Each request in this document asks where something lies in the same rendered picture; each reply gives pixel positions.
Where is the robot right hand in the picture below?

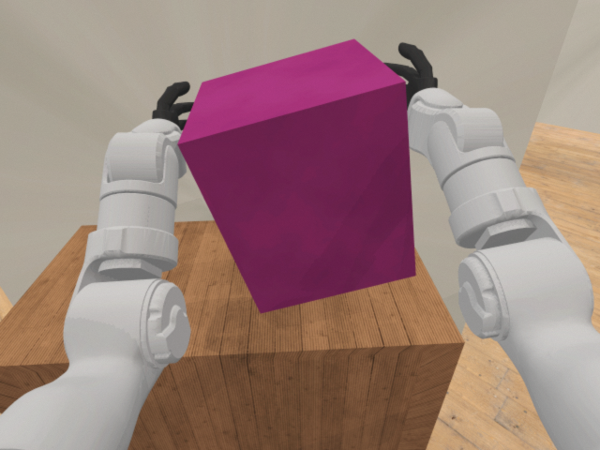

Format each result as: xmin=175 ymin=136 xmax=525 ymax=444
xmin=384 ymin=42 xmax=438 ymax=111

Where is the carton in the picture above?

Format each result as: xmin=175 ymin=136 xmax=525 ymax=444
xmin=178 ymin=39 xmax=416 ymax=313

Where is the pedestal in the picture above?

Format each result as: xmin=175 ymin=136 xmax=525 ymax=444
xmin=0 ymin=220 xmax=465 ymax=450

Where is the robot left hand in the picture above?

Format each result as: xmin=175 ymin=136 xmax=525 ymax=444
xmin=152 ymin=82 xmax=194 ymax=130

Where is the robot right forearm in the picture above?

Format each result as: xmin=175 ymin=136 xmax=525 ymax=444
xmin=407 ymin=88 xmax=594 ymax=315

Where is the right robot upper arm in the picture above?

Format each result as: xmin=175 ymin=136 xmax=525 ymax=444
xmin=458 ymin=237 xmax=600 ymax=450

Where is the left robot upper arm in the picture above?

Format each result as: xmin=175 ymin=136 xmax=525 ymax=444
xmin=0 ymin=278 xmax=191 ymax=450

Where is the robot left forearm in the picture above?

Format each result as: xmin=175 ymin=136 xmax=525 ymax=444
xmin=64 ymin=119 xmax=187 ymax=358

